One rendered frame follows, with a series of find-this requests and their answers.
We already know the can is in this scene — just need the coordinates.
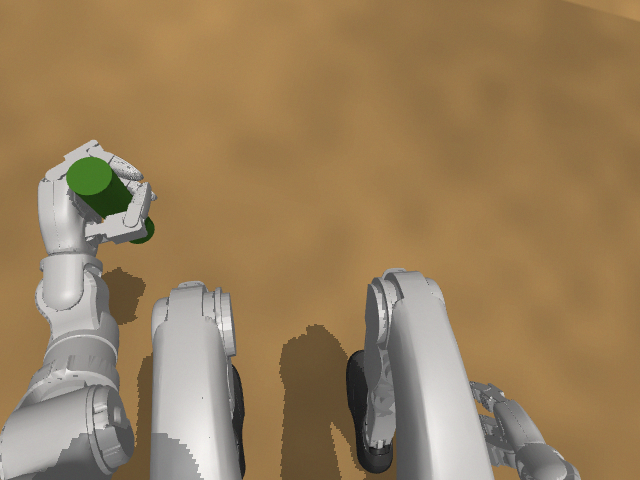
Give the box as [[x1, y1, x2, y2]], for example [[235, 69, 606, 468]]
[[66, 157, 155, 244]]

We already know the right robot foot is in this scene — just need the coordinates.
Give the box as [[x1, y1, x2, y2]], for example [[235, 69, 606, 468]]
[[346, 350, 393, 474]]

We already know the left robot arm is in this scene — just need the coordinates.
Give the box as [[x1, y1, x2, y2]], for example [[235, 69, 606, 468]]
[[0, 252, 134, 480]]

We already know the right robot hand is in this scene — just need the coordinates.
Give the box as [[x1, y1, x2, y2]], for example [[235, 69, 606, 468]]
[[469, 381, 546, 469]]

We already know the right robot arm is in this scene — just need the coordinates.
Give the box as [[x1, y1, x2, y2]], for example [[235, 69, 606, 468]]
[[515, 443, 581, 480]]

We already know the left robot hand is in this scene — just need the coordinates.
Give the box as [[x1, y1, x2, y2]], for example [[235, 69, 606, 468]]
[[37, 140, 157, 257]]

